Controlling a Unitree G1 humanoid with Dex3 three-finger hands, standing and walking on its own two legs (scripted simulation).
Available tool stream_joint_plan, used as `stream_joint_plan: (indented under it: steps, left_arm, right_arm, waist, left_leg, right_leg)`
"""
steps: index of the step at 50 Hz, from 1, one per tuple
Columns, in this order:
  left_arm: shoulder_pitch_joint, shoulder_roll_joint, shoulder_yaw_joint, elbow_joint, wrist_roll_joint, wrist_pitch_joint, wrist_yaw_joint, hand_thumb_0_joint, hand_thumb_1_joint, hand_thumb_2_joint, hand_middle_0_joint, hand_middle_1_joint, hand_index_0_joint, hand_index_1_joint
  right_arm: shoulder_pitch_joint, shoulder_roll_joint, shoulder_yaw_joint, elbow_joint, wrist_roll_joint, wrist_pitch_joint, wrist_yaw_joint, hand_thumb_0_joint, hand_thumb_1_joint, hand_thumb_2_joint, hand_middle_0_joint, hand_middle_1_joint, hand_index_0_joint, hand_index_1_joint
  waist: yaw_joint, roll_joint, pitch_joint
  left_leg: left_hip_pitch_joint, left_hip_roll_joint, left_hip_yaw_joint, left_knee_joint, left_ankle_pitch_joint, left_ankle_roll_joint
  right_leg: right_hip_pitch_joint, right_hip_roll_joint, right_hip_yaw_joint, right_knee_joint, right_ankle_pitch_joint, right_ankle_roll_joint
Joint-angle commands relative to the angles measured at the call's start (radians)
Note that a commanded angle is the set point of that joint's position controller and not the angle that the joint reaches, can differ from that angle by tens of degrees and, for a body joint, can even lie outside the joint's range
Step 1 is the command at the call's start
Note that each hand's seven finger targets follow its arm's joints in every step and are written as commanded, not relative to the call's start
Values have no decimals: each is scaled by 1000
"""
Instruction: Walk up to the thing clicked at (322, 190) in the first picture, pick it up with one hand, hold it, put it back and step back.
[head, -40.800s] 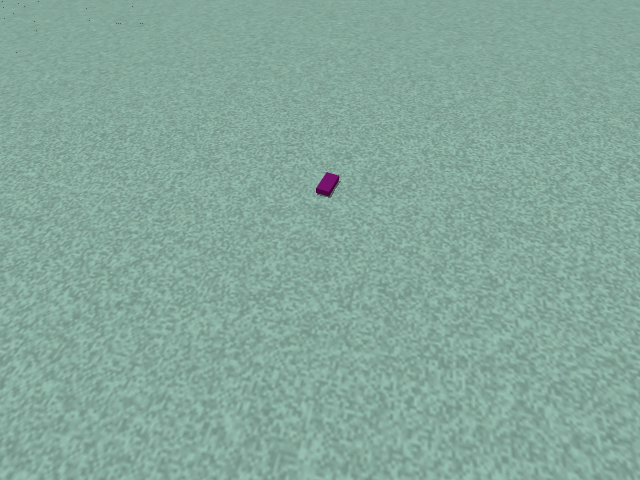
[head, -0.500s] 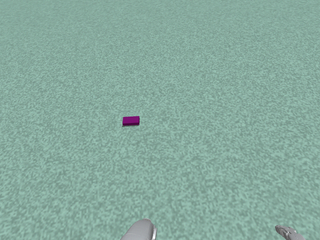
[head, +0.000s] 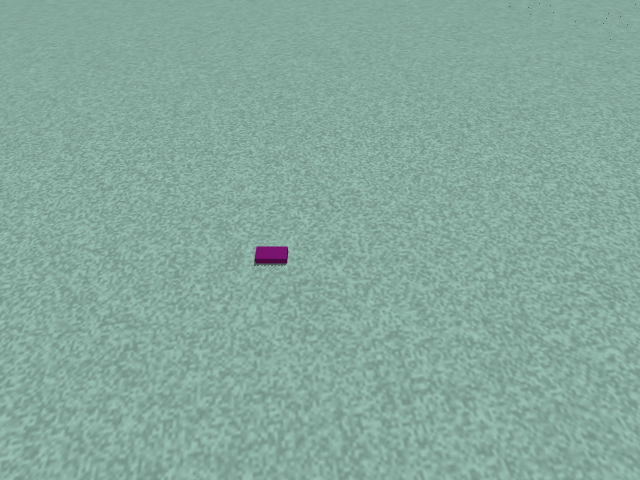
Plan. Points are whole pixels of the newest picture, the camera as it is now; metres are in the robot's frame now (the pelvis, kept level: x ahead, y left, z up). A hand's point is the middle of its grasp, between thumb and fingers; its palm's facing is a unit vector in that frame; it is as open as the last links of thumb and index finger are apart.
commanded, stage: step back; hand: left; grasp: from above
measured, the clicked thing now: (271, 254) +1.08 +0.25 -0.75
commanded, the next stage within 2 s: stand in 0.54 s
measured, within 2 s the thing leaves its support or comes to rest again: neither
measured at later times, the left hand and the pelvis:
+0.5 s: hand out of the picture +0.13 +0.29 -0.15, palm faces +0.03 -0.94 -0.35, open 7.3 cm; pelvis +0.04 +0.02 +0.01, yaw +0 degrees
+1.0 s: hand out of the picture +0.09 +0.27 -0.14, palm faces -0.02 -0.94 -0.33, open 7.3 cm; pelvis +0.02 +0.02 +0.02, yaw +0 degrees
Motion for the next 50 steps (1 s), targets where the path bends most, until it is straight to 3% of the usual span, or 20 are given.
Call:
stream_joint_plan:
  steps: [1,4,5,6,7,8,9,12,13,15,18,22,25,26,28,32,41,43,46,50]
  left_arm:
    - [-75,269,67,-78,-1,-41,21,0,900,900,-200,-300,-200,-300]
    - [-138,252,49,-83,-14,-25,13,0,900,900,-200,-300,-200,-300]
    - [-118,232,35,-77,-19,-17,12,0,900,900,-200,-300,-200,-300]
    - [-100,203,22,-78,-22,-13,12,0,900,900,-200,-300,-200,-300]
    - [-92,170,11,-82,-32,-9,10,0,900,900,-200,-300,-200,-300]
    - [-85,177,16,-61,-45,-3,12,0,900,900,-200,-300,-200,-300]
    - [-94,189,18,-46,-39,-2,14,0,900,900,-200,-300,-200,-300]
    - [-90,206,17,-18,-32,-19,16,0,900,900,-200,-300,-200,-300]
    - [-86,219,20,-4,-33,-21,18,0,900,900,-200,-300,-200,-300]
    - [-91,230,22,4,-35,-25,23,0,900,900,-200,-300,-200,-300]
    - [-127,216,18,4,-35,-18,27,0,900,900,-200,-300,-200,-300]
    - [-153,211,12,17,-31,-11,26,0,900,900,-200,-300,-200,-300]
    - [-153,207,9,25,-28,-10,25,0,900,900,-200,-300,-200,-300]
    - [-161,208,10,31,-26,-11,24,0,900,900,-200,-300,-200,-300]
    - [-165,177,-9,46,-34,-10,21,0,900,900,-200,-300,-200,-300]
    - [-174,191,-11,60,-33,-13,22,0,900,900,-200,-300,-200,-300]
    - [-173,191,-16,82,-28,-11,18,0,900,900,-200,-300,-200,-300]
    - [-166,194,-15,90,-28,-10,17,0,900,900,-200,-300,-200,-300]
    - [-166,194,-16,89,-27,-11,15,0,900,900,-200,-300,-200,-300]
    - [-148,194,-18,95,-27,-9,13,0,900,900,-200,-300,-200,-300]
  right_arm:
    - [-31,-185,-42,-65,13,-44,-10,0,-900,-900,200,300,200,300]
    - [12,-161,-48,-31,6,-50,-7,0,-900,-900,200,300,200,300]
    - [-2,-162,-52,-26,2,-51,-11,0,-900,-900,200,300,200,300]
    - [-17,-178,-56,-31,-5,-52,-17,0,-900,-900,200,300,200,300]
    - [-36,-218,-58,-41,-8,-58,-22,0,-900,-900,200,300,200,300]
    - [-94,-256,-55,-51,3,-59,-20,0,-900,-900,200,300,200,300]
    - [-118,-261,-52,-45,6,-55,-16,0,-900,-900,200,300,200,300]
    - [-164,-212,-27,-32,10,-50,-16,0,-900,-900,200,300,200,300]
    - [-169,-204,-25,-24,12,-51,-18,0,-900,-900,200,300,200,300]
    - [-155,-200,-25,-9,17,-50,-20,0,-900,-900,200,300,200,300]
    - [-154,-197,-28,5,19,-46,-23,0,-900,-900,200,300,200,300]
    - [-203,-185,-26,6,19,-38,-23,0,-900,-900,200,300,200,300]
    - [-233,-187,-27,12,14,-38,-20,0,-900,-900,200,300,200,300]
    - [-235,-181,-26,16,15,-39,-19,0,-900,-900,200,300,200,300]
    - [-219,-190,-16,28,22,-46,-17,0,-900,-900,200,300,200,300]
    - [-232,-185,-10,37,25,-50,-14,0,-900,-900,200,300,200,300]
    - [-238,-192,-6,60,24,-46,-13,0,-900,-900,200,300,200,300]
    - [-229,-191,-4,67,24,-44,-12,0,-900,-900,200,300,200,300]
    - [-225,-195,-4,71,22,-46,-11,0,-900,-900,200,300,200,300]
    - [-210,-195,-1,78,22,-43,-9,0,-900,-900,200,300,200,300]
  waist:
    - [1,-123,0]
    - [-33,-145,-38]
    - [-34,-122,-34]
    - [-35,-84,-49]
    - [-23,23,-77]
    - [5,73,-89]
    - [5,59,-78]
    - [14,79,-72]
    - [10,75,-70]
    - [-1,46,-126]
    - [-10,38,-158]
    - [-8,10,-104]
    - [-2,25,-97]
    - [-5,9,-97]
    - [-13,12,-105]
    - [-11,6,-123]
    - [-12,17,-88]
    - [-14,11,-67]
    - [-11,11,-77]
    - [-12,8,-60]
  left_leg:
    - [-106,52,-11,-40,5,-1]
    - [99,12,100,-287,173,-6]
    - [172,14,79,-341,268,1]
    - [234,59,14,-355,340,20]
    - [224,189,-152,-408,331,59]
    - [104,268,-233,-435,213,130]
    - [46,271,-217,-434,178,145]
    - [43,168,-82,-382,366,51]
    - [52,149,-52,-354,436,38]
    - [131,135,-8,-303,603,35]
    - [179,146,-2,-306,687,42]
    - [133,148,-12,-356,510,42]
    - [134,152,-20,-394,457,39]
    - [138,150,-18,-396,459,37]
    - [219,161,-34,-419,599,30]
    - [234,159,-26,-435,618,24]
    - [212,150,-18,-495,456,12]
    - [193,147,-23,-516,371,11]
    - [209,148,-22,-512,380,10]
    - [191,144,-30,-526,303,7]
  right_leg:
    - [44,-293,316,-278,2,-151]
    - [-24,-213,160,-161,150,-101]
    - [-76,-189,136,-113,200,-71]
    - [-119,-159,106,-67,234,-42]
    - [-139,-101,76,-18,141,-1]
    - [-41,-42,29,3,-87,17]
    - [30,-42,36,-29,-122,8]
    - [113,-90,82,-129,120,-6]
    - [120,-104,90,-140,192,-8]
    - [144,-126,90,-131,350,-10]
    - [148,-120,65,-120,373,-4]
    - [137,-118,75,-160,275,2]
    - [138,-116,70,-181,247,6]
    - [145,-118,72,-186,253,5]
    - [130,-122,85,-218,293,22]
    - [175,-130,82,-251,318,31]
    - [162,-136,90,-304,212,27]
    - [151,-134,92,-312,158,26]
    - [137,-138,98,-316,153,22]
    - [114,-135,100,-321,101,22]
